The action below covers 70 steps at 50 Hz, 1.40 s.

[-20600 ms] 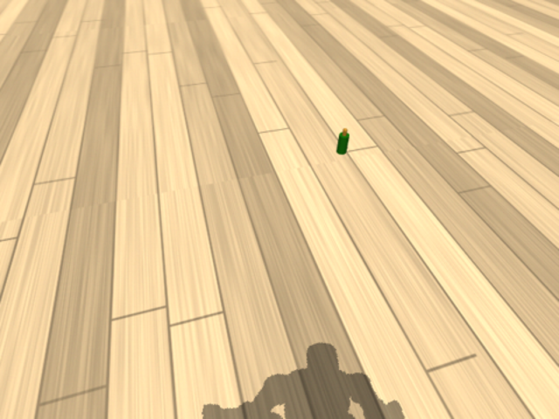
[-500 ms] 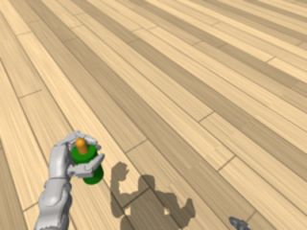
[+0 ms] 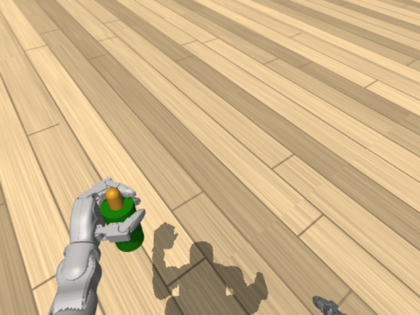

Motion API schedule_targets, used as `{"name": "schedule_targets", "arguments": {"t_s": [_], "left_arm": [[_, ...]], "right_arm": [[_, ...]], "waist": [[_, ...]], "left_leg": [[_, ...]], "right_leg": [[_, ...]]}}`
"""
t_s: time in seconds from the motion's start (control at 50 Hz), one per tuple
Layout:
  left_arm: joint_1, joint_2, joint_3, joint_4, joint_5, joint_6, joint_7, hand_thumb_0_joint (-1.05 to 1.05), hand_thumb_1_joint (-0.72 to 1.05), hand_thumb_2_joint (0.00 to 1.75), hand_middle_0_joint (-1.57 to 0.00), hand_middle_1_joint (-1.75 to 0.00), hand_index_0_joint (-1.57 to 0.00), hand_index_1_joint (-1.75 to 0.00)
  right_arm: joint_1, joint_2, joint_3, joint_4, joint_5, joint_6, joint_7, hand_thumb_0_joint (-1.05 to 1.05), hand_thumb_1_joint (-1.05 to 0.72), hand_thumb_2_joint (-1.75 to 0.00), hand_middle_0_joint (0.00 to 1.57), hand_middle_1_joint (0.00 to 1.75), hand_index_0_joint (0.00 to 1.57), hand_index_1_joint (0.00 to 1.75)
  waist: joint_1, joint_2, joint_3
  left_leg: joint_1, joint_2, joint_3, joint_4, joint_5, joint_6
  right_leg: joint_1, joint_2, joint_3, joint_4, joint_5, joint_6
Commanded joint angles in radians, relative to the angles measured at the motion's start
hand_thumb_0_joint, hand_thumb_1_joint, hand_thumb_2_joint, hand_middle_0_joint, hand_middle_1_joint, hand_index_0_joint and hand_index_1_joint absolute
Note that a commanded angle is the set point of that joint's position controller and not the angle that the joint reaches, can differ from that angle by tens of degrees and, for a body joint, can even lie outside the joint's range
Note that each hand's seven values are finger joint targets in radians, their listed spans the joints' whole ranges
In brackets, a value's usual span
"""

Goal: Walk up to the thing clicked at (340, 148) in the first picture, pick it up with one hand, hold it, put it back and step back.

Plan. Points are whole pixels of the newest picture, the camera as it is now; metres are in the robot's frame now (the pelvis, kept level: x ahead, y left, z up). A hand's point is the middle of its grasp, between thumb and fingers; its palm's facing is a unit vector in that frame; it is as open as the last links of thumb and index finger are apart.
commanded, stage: hold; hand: left
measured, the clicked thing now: (121, 217) +0.33 +0.17 +0.02
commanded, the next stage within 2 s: crouch in 0.12 s
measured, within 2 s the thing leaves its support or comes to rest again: neither
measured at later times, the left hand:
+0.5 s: hand (122, 224) +0.32 +0.17 +0.01, palm faces +0.12 -0.99 -0.01, open 6.7 cm
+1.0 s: hand (139, 249) +0.37 +0.19 -0.24, palm faces +0.14 -0.99 -0.05, open 6.6 cm
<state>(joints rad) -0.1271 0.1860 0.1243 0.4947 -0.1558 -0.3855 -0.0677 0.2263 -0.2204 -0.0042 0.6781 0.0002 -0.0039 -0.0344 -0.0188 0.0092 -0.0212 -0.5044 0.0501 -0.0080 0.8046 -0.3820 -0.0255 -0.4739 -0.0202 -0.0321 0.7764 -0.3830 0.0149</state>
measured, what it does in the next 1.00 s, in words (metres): lowers itself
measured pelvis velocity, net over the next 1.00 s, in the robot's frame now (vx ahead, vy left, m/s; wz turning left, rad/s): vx -0.05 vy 0.00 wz -0.04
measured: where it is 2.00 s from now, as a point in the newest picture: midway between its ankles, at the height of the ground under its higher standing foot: outside the picture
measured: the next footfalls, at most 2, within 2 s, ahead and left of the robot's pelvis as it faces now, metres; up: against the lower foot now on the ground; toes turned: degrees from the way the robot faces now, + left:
none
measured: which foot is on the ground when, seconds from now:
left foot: down 0.00-1.00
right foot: down 0.00-1.00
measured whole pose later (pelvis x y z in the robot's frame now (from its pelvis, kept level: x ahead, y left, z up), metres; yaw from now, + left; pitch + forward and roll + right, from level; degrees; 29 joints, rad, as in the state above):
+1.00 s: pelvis -0.05 +0.00 -0.21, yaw -2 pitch +32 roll -3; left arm -0.50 0.28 0.34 0.98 -0.13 -0.77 -0.11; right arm 0.12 -0.25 -0.01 0.72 -0.09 -0.02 0.06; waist -0.07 0.01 -0.19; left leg -1.67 0.05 -0.06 1.76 -0.66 -0.03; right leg -1.63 -0.01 -0.03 1.74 -0.66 0.01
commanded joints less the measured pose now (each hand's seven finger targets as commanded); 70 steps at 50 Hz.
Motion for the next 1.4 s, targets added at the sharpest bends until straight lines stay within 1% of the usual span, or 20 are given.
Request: {"name": "schedule_targets", "arguments": {"t_s": [0.0, 0.08, 0.14, 0.2, 0.24, 0.28, 0.34, 0.4, 0.5, 0.62, 0.68, 0.78, 0.8, 0.82, 0.84, 0.98, 1.1, 1.16, 1.24, 1.38], "left_arm": [[-0.352, 0.141, 0.052, -0.291, -0.012, -0.105, 0.011, 0.00, 0.45, 1.19, -1.22, -1.33, -1.23, -1.33], [-0.350, 0.159, 0.061, -0.308, -0.015, -0.108, -0.005, 0.00, 0.46, 1.19, -1.23, -1.34, -1.25, -1.34], [-0.336, 0.110, 0.015, -0.277, -0.021, -0.096, -0.016, 0.00, 0.45, 1.19, -1.23, -1.34, -1.24, -1.33], [-0.380, 0.160, 0.079, -0.274, -0.032, -0.104, -0.006, 0.00, 0.50, 1.23, -1.25, -1.35, -1.25, -1.35], [-0.340, 0.128, 0.044, -0.246, -0.024, -0.104, -0.006, 0.00, 0.55, 1.16, -1.25, -1.30, -1.26, -1.29], [-0.366, 0.157, 0.077, -0.250, -0.015, -0.118, 0.007, 0.00, 0.55, 1.19, -1.26, -1.31, -1.27, -1.30], [-0.363, 0.097, 0.056, -0.145, -0.015, -0.131, 0.015, 0.00, 0.51, 1.18, -1.25, -1.31, -1.27, -1.30], [-0.385, 0.128, 0.092, -0.087, -0.004, -0.163, 0.021, 0.00, 0.49, 1.19, -1.24, -1.31, -1.26, -1.30], [-0.427, 0.112, 0.084, 0.030, 0.014, -0.252, -0.002, 0.00, 0.46, 1.20, -1.26, -1.34, -1.27, -1.33], [-0.513, 0.169, 0.147, 0.132, -0.001, -0.401, -0.025, 0.00, 0.43, 1.19, -1.26, -1.34, -1.27, -1.33], [-0.626, 0.185, 0.140, 0.129, -0.002, -0.461, -0.019, 0.00, 0.43, 1.17, -1.24, -1.31, -1.25, -1.30], [-0.630, 0.272, 0.207, 0.202, 0.017, -0.488, -0.022, 0.00, 0.37, 1.15, -1.19, -1.24, -1.18, -1.25], [-0.600, 0.225, 0.188, 0.246, 0.014, -0.486, -0.023, 0.00, 0.37, 1.15, -1.17, -1.23, -1.16, -1.24], [-0.665, 0.284, 0.239, 0.159, 0.010, -0.499, -0.017, 0.00, 0.40, 1.16, -1.17, -1.23, -1.17, -1.24], [-0.637, 0.271, 0.239, 0.212, 0.006, -0.492, -0.022, 0.00, 0.39, 1.16, -1.18, -1.24, -1.17, -1.25], [-0.686, 0.248, 0.248, 0.317, 0.009, -0.486, -0.049, 0.00, 0.41, 1.20, -1.20, -1.27, -1.20, -1.28], [-0.789, 0.342, 0.303, 0.417, 0.043, -0.525, -0.067, 0.00, 0.46, 1.23, -1.20, -1.30, -1.21, -1.30], [-0.899, 0.443, 0.363, 0.345, 0.052, -0.564, -0.059, 0.00, 0.44, 1.25, -1.19, -1.31, -1.19, -1.31], [-0.954, 0.490, 0.391, 0.314, 0.058, -0.570, -0.049, 0.00, 0.39, 1.25, -1.18, -1.30, -1.18, -1.31], [-0.926, 0.479, 0.393, 0.509, 0.062, -0.533, -0.073, 0.00, 0.33, 1.18, -1.14, -1.24, -1.14, -1.25]], "right_arm": [[-0.035, -0.127, -0.041, -0.130, 0.002, -0.039, -0.007, 0.00, -0.90, -0.90, 0.20, 0.30, 0.20, 0.30], [-0.038, -0.130, -0.046, -0.138, 0.006, -0.044, -0.005, 0.00, -0.91, -0.90, 0.20, 0.30, 0.20, 0.30], [-0.043, -0.133, -0.045, -0.141, 0.007, -0.046, -0.003, 0.00, -0.91, -0.90, 0.20, 0.30, 0.20, 0.30], [-0.038, -0.139, -0.048, -0.132, 0.011, -0.052, -0.003, 0.00, -0.90, -0.91, 0.20, 0.30, 0.20, 0.30], [-0.041, -0.134, -0.043, -0.135, 0.007, -0.050, -0.002, 0.00, -0.88, -0.90, 0.20, 0.30, 0.20, 0.30], [-0.034, -0.131, -0.044, -0.125, 0.005, -0.052, -0.002, 0.00, -0.87, -0.90, 0.20, 0.30, 0.20, 0.30], [-0.044, -0.128, -0.043, -0.122, -0.002, -0.052, 0.008, 0.00, -0.88, -0.90, 0.20, 0.30, 0.20, 0.30], [-0.033, -0.132, -0.053, -0.106, -0.010, -0.051, 0.017, 0.00, -0.87, -0.90, 0.20, 0.30, 0.20, 0.30], [-0.031, -0.147, -0.070, -0.096, -0.025, -0.061, 0.036, 0.00, -0.87, -0.90, 0.20, 0.30, 0.20, 0.30], [-0.019, -0.161, -0.066, -0.098, -0.043, -0.083, 0.057, 0.00, -0.88, -0.90, 0.20, 0.30, 0.20, 0.30], [-0.025, -0.173, -0.062, -0.093, -0.054, -0.087, 0.063, 0.00, -0.89, -0.90, 0.20, 0.30, 0.20, 0.30], [-0.011, -0.199, -0.063, -0.067, -0.071, -0.068, 0.065, 0.00, -0.89, -0.91, 0.20, 0.30, 0.20, 0.30], [-0.010, -0.205, -0.062, -0.072, -0.074, -0.063, 0.073, 0.00, -0.90, -0.91, 0.20, 0.30, 0.20, 0.30], [-0.007, -0.210, -0.065, -0.063, -0.075, -0.058, 0.073, 0.00, -0.90, -0.91, 0.20, 0.30, 0.20, 0.30], [-0.008, -0.218, -0.068, -0.057, -0.076, -0.050, 0.075, 0.00, -0.90, -0.91, 0.20, 0.30, 0.20, 0.30], [0.006, -0.211, -0.063, -0.016, -0.088, -0.035, 0.093, 0.00, -0.91, -0.91, 0.20, 0.30, 0.20, 0.30], [-0.014, -0.220, -0.047, 0.004, -0.105, -0.034, 0.107, 0.00, -0.91, -0.91, 0.20, 0.30, 0.20, 0.30], [-0.013, -0.226, -0.038, 0.012, -0.120, -0.030, 0.111, 0.00, -0.91, -0.91, 0.20, 0.30, 0.20, 0.30], [-0.009, -0.233, -0.026, 0.028, -0.131, -0.023, 0.115, 0.00, -0.92, -0.92, 0.20, 0.30, 0.20, 0.30], [-0.027, -0.257, -0.004, 0.035, -0.139, -0.007, 0.112, 0.00, -0.92, -0.91, 0.20, 0.30, 0.20, 0.30]], "waist": [[-0.011, 0.023, -0.262], [0.003, 0.032, -0.314], [-0.016, 0.011, -0.277], [-0.004, 0.028, -0.289], [-0.011, 0.006, -0.265], [-0.007, 0.022, -0.263], [-0.023, -0.023, -0.202], [-0.021, -0.018, -0.220], [-0.044, 0.000, -0.265], [-0.054, 0.039, -0.472], [-0.059, 0.085, -0.562], [-0.040, 0.135, -0.691], [-0.039, 0.130, -0.710], [-0.020, 0.161, -0.753], [-0.023, 0.170, -0.766], [-0.083, 0.020, -0.803], [-0.087, 0.044, -0.789], [-0.077, 0.134, -0.843], [-0.084, 0.203, -0.887], [-0.136, 0.161, -0.740]], "left_leg": [[0.137, -0.038, 0.019, -0.122, 0.193, 0.025], [0.145, -0.043, 0.022, -0.114, 0.215, 0.025], [0.143, -0.039, 0.017, -0.124, 0.185, 0.025], [0.144, -0.035, 0.013, -0.124, 0.189, 0.023], [0.133, -0.035, 0.012, -0.121, 0.193, 0.025], [0.118, -0.038, 0.016, -0.117, 0.181, 0.026], [0.061, -0.037, 0.014, -0.102, 0.129, 0.031], [0.009, -0.038, 0.013, -0.058, 0.117, 0.033], [-0.114, -0.040, 0.001, 0.061, 0.043, 0.030], [-0.337, -0.044, -0.031, 0.319, -0.021, 0.031], [-0.433, -0.041, -0.045, 0.432, -0.038, 0.029], [-0.531, -0.037, -0.051, 0.586, 0.055, 0.030], [-0.539, -0.035, -0.057, 0.607, 0.094, 0.027], [-0.541, -0.035, -0.062, 0.625, 0.104, 0.024], [-0.529, -0.032, -0.066, 0.648, 0.121, 0.023], [-0.839, -0.037, -0.050, 0.860, 0.068, 0.051], [-0.976, -0.035, -0.045, 0.998, -0.021, 0.047], [-0.971, -0.033, -0.042, 1.042, -0.062, 0.034], [-0.987, -0.029, -0.037, 1.093, -0.069, 0.025], [-1.201, -0.033, -0.025, 1.203, -0.212, 0.034]], "right_leg": [[0.084, 0.023, -0.007, -0.109, 0.235, -0.018], [0.125, 0.019, -0.004, -0.107, 0.259, -0.018], [0.098, 0.024, -0.009, -0.115, 0.231, -0.017], [0.092, 0.025, -0.012, -0.106, 0.228, -0.021], [0.082, 0.026, -0.013, -0.105, 0.231, -0.020], [0.071, 0.023, -0.009, -0.101, 0.222, -0.021], [0.017, 0.022, -0.010, -0.090, 0.180, -0.017], [-0.028, 0.018, -0.005, -0.054, 0.171, -0.018], [-0.189, 0.021, -0.001, 0.070, 0.101, -0.029], [-0.465, 0.027, -0.008, 0.321, 0.012, -0.038], [-0.608, 0.029, 0.001, 0.441, -0.020, -0.044], [-0.745, 0.033, 0.011, 0.602, 0.025, -0.052], [-0.779, 0.033, -0.001, 0.642, 0.048, -0.056], [-0.816, 0.037, -0.011, 0.680, 0.044, -0.061], [-0.852, 0.037, -0.014, 0.706, 0.045, -0.062], [-0.885, 0.036, 0.007, 0.834, 0.070, -0.039], [-1.046, 0.039, 0.004, 0.963, -0.029, -0.043], [-1.120, 0.042, -0.003, 1.027, -0.082, -0.050], [-1.152, 0.045, -0.012, 1.099, -0.088, -0.053], [-1.240, 0.047, -0.041, 1.178, -0.174, -0.041]]}}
